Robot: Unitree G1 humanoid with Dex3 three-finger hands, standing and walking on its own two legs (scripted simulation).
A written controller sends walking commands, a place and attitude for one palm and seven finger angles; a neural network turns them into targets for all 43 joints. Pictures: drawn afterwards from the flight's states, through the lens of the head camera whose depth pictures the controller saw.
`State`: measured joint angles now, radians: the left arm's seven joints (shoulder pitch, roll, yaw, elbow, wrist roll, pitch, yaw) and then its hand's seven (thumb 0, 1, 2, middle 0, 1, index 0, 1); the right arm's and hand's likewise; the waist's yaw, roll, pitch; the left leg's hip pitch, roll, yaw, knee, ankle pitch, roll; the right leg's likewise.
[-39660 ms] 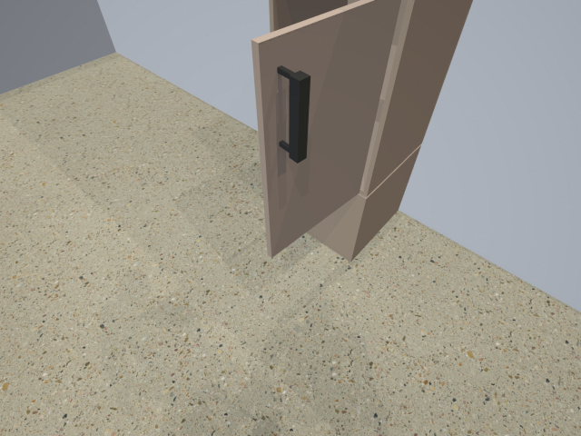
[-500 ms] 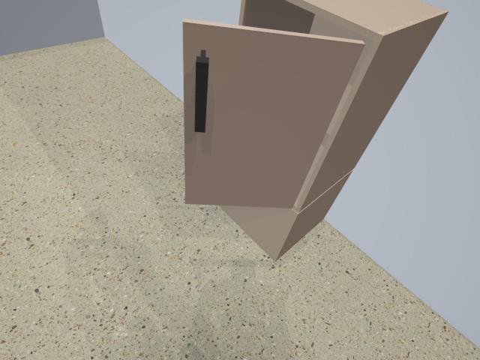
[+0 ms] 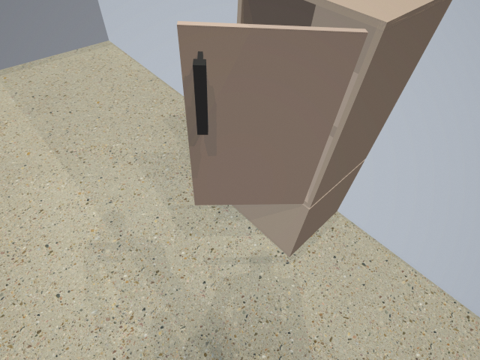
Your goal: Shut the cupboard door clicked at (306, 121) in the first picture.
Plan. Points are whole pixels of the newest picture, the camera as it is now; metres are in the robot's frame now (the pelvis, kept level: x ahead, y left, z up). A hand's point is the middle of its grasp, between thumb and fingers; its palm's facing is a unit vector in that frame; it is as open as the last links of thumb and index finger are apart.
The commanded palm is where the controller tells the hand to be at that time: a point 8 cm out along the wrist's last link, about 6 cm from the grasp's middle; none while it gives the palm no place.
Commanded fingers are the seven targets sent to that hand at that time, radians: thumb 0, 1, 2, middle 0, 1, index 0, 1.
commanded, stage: look again from close up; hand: left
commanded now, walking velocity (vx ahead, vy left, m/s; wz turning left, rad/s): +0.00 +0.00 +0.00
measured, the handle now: (201, 94) +0.62 +0.13 +0.11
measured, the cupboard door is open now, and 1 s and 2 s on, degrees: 50 50 50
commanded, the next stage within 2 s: shuffle to correct the standing spot in 0.48 s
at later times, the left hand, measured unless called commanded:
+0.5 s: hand out of the picture -0.03 +0.13 -0.18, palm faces +0.03 -0.99 -0.12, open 7.4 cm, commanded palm none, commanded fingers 0.00 0.90 0.90 -0.20 -0.30 -0.20 -0.30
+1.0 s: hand out of the picture +0.05 +0.10 -0.18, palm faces +0.16 -0.97 -0.20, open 7.3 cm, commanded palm none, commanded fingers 0.00 0.90 0.90 -0.20 -0.30 -0.20 -0.30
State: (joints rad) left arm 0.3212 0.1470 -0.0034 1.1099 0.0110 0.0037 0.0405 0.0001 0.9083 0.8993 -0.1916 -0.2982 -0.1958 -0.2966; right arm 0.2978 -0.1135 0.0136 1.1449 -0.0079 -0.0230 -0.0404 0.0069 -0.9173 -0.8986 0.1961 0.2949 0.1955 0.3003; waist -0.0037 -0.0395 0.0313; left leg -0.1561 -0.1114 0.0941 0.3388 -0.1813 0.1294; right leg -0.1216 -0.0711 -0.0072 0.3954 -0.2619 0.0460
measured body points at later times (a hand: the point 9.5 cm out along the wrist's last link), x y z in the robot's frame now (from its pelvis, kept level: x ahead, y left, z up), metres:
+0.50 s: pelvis +0.00 -0.02 +0.00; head +0.02 +0.00 +0.45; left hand -0.03 +0.18 -0.17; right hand -0.02 -0.23 -0.16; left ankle +0.01 +0.03 -0.74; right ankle -0.03 -0.16 -0.74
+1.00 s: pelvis +0.07 -0.07 -0.01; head +0.08 -0.07 +0.44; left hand +0.05 +0.16 -0.16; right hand +0.02 -0.29 -0.16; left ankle +0.01 +0.02 -0.72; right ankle +0.05 -0.17 -0.74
